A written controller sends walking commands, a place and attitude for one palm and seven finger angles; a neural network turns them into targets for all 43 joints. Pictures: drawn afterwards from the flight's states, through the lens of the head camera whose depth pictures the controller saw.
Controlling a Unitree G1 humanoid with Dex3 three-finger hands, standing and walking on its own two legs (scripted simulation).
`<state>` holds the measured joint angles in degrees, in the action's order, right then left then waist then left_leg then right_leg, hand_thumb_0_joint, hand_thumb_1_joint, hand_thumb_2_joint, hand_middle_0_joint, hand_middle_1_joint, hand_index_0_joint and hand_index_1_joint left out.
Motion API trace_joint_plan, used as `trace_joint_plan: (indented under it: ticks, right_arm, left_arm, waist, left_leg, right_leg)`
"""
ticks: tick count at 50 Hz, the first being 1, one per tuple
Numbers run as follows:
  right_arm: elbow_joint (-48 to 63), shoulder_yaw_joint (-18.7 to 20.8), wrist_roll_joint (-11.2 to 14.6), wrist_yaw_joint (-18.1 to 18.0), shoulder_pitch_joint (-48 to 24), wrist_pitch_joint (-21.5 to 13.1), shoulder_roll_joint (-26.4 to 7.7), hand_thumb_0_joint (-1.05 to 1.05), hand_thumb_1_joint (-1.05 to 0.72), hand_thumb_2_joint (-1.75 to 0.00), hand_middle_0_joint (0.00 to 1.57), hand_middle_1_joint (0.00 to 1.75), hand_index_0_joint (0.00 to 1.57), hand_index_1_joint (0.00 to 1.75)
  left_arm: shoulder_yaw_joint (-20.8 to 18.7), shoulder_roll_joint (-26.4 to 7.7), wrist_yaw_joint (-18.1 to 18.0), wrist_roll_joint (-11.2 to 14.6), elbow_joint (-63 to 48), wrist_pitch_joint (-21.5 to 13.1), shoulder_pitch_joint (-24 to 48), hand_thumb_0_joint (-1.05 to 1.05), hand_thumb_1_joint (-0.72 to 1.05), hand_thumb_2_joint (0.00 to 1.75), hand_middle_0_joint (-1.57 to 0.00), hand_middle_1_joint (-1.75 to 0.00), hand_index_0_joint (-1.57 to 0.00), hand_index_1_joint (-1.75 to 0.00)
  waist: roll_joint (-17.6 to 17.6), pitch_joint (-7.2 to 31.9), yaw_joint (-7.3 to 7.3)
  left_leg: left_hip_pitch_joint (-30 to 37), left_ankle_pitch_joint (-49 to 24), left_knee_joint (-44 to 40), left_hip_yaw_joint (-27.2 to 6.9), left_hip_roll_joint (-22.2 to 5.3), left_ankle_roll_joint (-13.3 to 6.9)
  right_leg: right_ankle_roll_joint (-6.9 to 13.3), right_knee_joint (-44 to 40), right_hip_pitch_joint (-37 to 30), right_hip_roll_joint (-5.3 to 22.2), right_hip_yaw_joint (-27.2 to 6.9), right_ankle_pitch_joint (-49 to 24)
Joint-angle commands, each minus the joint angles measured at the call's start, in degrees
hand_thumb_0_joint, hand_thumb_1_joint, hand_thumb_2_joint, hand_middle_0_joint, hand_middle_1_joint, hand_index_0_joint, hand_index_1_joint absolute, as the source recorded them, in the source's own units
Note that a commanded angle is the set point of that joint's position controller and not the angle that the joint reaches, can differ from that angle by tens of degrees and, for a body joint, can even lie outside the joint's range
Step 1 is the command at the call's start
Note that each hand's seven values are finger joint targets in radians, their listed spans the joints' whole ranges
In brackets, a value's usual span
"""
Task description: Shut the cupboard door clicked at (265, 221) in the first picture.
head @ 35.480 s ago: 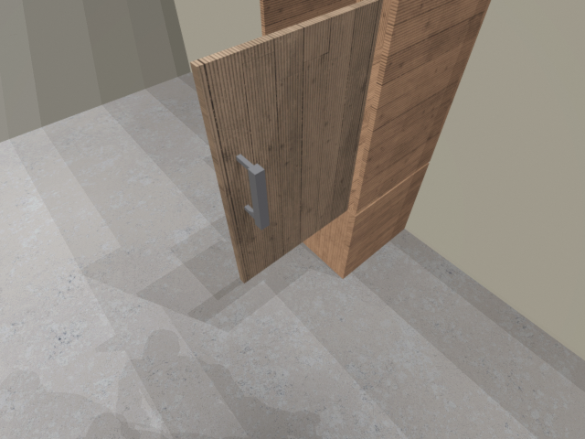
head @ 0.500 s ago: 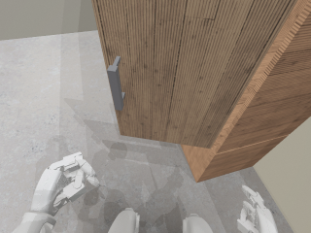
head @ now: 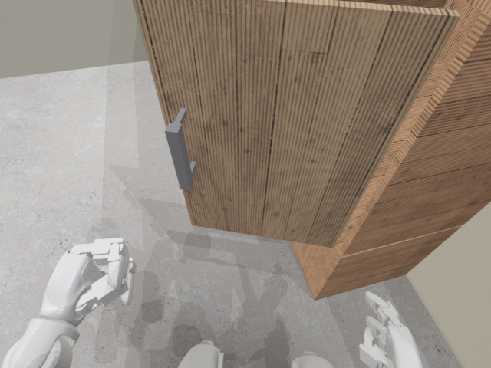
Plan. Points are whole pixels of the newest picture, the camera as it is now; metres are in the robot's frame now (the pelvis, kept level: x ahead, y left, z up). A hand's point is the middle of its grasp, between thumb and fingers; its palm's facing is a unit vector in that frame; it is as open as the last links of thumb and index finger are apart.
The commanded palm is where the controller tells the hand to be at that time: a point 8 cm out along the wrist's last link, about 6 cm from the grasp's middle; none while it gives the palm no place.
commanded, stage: raise the hand and make a fist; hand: left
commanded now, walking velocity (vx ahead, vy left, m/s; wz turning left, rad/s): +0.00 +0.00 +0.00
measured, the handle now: (184, 151) +0.47 +0.15 +0.07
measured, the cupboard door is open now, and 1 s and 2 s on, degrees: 65 65 65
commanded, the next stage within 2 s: bring the fist close to the handle in 0.38 s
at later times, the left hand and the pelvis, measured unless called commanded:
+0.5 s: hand (131, 292) +0.21 +0.17 +0.07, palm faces -0.11 -0.99 -0.04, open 3.1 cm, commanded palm +0.20 +0.23 +0.08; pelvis -0.01 -0.01 +0.00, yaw +0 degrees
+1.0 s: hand (159, 244) +0.28 +0.15 +0.08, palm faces -0.14 -0.99 -0.04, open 3.1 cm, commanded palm +0.27 +0.21 +0.08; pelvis -0.01 +0.00 +0.00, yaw +0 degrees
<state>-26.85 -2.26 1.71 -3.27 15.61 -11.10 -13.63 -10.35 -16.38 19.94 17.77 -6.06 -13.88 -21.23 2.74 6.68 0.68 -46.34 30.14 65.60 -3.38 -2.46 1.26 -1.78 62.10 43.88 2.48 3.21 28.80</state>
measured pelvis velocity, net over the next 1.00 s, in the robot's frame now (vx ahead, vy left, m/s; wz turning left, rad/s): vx -0.01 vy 0.00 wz -0.01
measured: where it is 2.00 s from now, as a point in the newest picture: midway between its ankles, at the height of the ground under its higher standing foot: outside the picture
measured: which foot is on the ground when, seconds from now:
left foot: down 0.00-1.00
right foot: down 0.00-1.00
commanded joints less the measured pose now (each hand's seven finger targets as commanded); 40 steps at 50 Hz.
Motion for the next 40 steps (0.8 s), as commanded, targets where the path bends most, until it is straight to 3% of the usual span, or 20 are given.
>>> trace_joint_plan:
  ticks: [1, 6, 12, 17, 20, 24, 26, 28, 32, 40]
  right_arm:
    - [8.8, 3.9, 0.3, -0.8, -2.9, -3.5, -7.4, 0.0, -0.9, -0.9, 0.2, 0.3, 0.2, 0.3]
    - [8.8, 4.3, 0.4, -0.8, -2.8, -3.7, -7.6, 0.0, -0.9, -0.9, 0.2, 0.3, 0.2, 0.3]
    - [8.5, 4.5, 0.5, -0.8, -2.7, -3.9, -7.4, 0.0, -0.9, -0.9, 0.2, 0.3, 0.2, 0.3]
    - [8.8, 4.4, 0.8, -1.2, -3.0, -3.8, -7.5, 0.0, -0.9, -0.9, 0.2, 0.3, 0.2, 0.3]
    - [8.8, 4.3, 0.8, -1.2, -3.0, -4.1, -7.6, 0.0, -0.9, -0.9, 0.2, 0.3, 0.2, 0.3]
    - [8.6, 4.2, 0.8, -1.3, -3.0, -4.1, -7.4, 0.0, -0.9, -0.9, 0.2, 0.3, 0.2, 0.3]
    - [7.5, 3.8, 0.7, -1.7, -2.9, -4.2, -7.9, 0.0, -0.9, -0.9, 0.2, 0.3, 0.2, 0.3]
    - [7.3, 3.7, 0.9, -1.9, -3.1, -4.6, -8.1, 0.0, -0.9, -0.9, 0.2, 0.3, 0.2, 0.3]
    - [7.2, 3.6, 0.9, -1.9, -2.7, -5.4, -8.3, 0.0, -0.9, -0.9, 0.2, 0.3, 0.2, 0.3]
    - [7.1, 3.5, 0.8, -1.1, -2.5, -4.2, -8.1, 0.0, -0.9, -0.9, 0.2, 0.3, 0.2, 0.3]
  left_arm:
    - [-5.3, -7.0, 0.5, 1.8, -9.8, -3.7, 3.1, 0.0, 0.9, 0.9, -1.3, -1.5, -1.3, -1.5]
    - [-5.5, -7.3, 0.5, 1.9, -9.5, -4.7, 3.2, 0.0, 0.9, 0.9, -1.3, -1.5, -1.3, -1.5]
    - [-5.2, -7.1, 0.0, 1.6, -9.8, -6.6, 3.6, 0.0, 0.9, 0.9, -1.3, -1.5, -1.3, -1.5]
    - [-4.5, -6.8, 0.5, 2.0, -8.3, -6.3, 4.3, 0.0, 0.9, 0.9, -1.3, -1.5, -1.3, -1.5]
    - [-4.6, -7.5, 0.3, 1.7, -10.5, -6.6, 5.3, 0.0, 0.9, 0.9, -1.3, -1.5, -1.3, -1.5]
    - [-4.7, -6.8, 0.3, 2.1, -9.1, -6.1, 4.6, 0.0, 0.9, 0.9, -1.3, -1.5, -1.3, -1.5]
    - [-4.5, -7.7, 0.4, 1.9, -7.7, -6.2, 10.4, 0.0, 0.9, 0.9, -1.3, -1.5, -1.3, -1.5]
    - [-3.1, -6.8, 0.5, 1.7, -7.3, -6.5, 14.0, 0.0, 0.9, 0.9, -1.3, -1.5, -1.3, -1.5]
    - [-1.2, -5.8, 0.1, 0.9, -7.6, -5.3, 15.9, 0.0, 0.9, 0.9, -1.3, -1.5, -1.3, -1.5]
    - [-0.6, -4.9, -3.9, -1.5, -4.1, -2.9, 19.9, 0.0, 0.9, 0.9, -1.3, -1.5, -1.3, -1.5]
  waist:
    - [-0.6, 9.7, -0.27]
    - [-2.1, 9.5, -0.06]
    - [-1.0, 10.0, -0.11]
    - [-3.0, 8.1, -0.61]
    - [-0.4, 8.9, -0.41]
    - [-2.4, 8.8, -0.66]
    - [-2.2, 6.7, -1.66]
    - [-1.2, 7.1, -2.07]
    - [0.3, 11.3, -1.56]
    - [0.0, 10.1, -1.41]
  left_leg:
    - [5.4, -14.2, -11.7, 1.9, 2.9, -1.9]
    - [4.3, -13.3, -11.3, 2.4, 3.0, -2.0]
    - [4.1, -12.7, -11.1, 2.8, 3.0, -1.9]
    - [1.9, -9.0, -10.4, 3.3, 3.1, -2.1]
    - [3.6, -8.8, -11.3, 2.8, 2.9, -2.1]
    - [3.1, -8.9, -11.1, 2.7, 2.9, -2.1]
    - [1.5, -7.6, -10.1, 2.5, 2.8, -2.2]
    - [2.2, -5.6, -10.7, 2.2, 2.6, -2.2]
    - [5.2, -7.8, -11.9, 1.6, 2.6, -2.4]
    - [6.3, -7.7, -14.6, 1.5, 2.6, -2.0]
  right_leg:
    - [3.2, -9.7, -8.8, -3.7, 0.1, -12.2]
    - [3.1, -10.5, -9.3, -3.3, -1.2, -10.4]
    - [3.0, -10.0, -8.9, -3.0, -1.6, -9.6]
    - [2.6, -12.5, -8.0, -2.6, -3.7, -3.2]
    - [2.9, -11.6, -7.6, -2.8, -2.6, -3.7]
    - [2.7, -11.5, -7.4, -3.1, -2.3, -4.4]
    - [2.8, -11.5, -5.7, -3.2, -2.7, -2.3]
    - [2.7, -11.4, -4.1, -3.0, -2.4, -0.2]
    - [2.9, -9.7, -5.4, -3.2, -0.7, -4.8]
    - [2.8, -10.1, -5.2, -2.9, 0.5, -6.0]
